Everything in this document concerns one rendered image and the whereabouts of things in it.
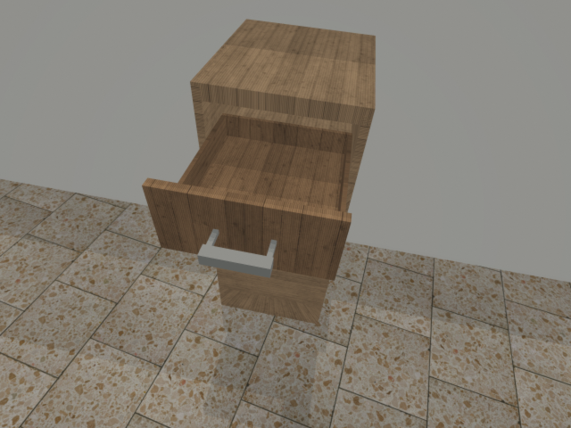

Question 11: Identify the handle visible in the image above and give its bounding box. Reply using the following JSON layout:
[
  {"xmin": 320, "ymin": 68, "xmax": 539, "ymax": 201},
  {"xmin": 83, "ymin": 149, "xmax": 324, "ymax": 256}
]
[{"xmin": 197, "ymin": 229, "xmax": 277, "ymax": 278}]

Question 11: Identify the cabinet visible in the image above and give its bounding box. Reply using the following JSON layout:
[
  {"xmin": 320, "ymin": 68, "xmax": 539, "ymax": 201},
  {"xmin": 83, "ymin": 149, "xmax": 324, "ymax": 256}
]
[{"xmin": 190, "ymin": 19, "xmax": 376, "ymax": 324}]

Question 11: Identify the drawer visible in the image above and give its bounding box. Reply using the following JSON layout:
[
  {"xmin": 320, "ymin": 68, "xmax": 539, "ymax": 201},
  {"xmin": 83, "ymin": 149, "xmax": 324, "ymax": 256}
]
[{"xmin": 142, "ymin": 113, "xmax": 352, "ymax": 281}]

